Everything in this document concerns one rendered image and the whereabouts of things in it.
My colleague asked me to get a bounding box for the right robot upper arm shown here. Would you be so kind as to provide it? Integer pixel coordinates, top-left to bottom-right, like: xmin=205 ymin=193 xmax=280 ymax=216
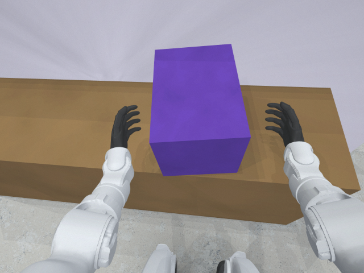
xmin=303 ymin=198 xmax=364 ymax=273

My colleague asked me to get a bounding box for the robot right shin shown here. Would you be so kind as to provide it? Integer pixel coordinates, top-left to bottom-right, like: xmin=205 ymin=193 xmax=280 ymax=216
xmin=231 ymin=251 xmax=246 ymax=259

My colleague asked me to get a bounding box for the left robot hand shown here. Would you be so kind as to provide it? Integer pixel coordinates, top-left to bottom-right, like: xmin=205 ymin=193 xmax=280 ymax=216
xmin=110 ymin=105 xmax=141 ymax=149

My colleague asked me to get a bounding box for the right robot forearm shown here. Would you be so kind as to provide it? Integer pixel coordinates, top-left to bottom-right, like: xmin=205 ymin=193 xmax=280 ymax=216
xmin=283 ymin=142 xmax=364 ymax=214

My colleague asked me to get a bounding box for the pedestal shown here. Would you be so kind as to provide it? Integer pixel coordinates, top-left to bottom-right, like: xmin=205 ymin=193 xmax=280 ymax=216
xmin=0 ymin=78 xmax=361 ymax=225

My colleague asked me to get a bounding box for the right robot hand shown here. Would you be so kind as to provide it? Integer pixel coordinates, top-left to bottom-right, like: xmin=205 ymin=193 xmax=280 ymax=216
xmin=265 ymin=102 xmax=304 ymax=147

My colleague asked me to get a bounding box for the left robot upper arm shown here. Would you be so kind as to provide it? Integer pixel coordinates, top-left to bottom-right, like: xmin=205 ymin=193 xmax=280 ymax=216
xmin=20 ymin=209 xmax=119 ymax=273

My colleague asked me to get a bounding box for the robot left thigh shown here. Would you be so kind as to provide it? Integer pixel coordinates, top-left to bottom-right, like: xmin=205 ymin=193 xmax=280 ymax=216
xmin=141 ymin=250 xmax=176 ymax=273

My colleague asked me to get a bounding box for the left robot forearm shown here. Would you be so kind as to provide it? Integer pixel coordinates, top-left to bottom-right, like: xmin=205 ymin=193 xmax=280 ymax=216
xmin=51 ymin=147 xmax=134 ymax=254

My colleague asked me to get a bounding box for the carton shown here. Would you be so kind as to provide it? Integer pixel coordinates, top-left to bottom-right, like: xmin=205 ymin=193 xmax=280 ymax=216
xmin=149 ymin=44 xmax=251 ymax=176

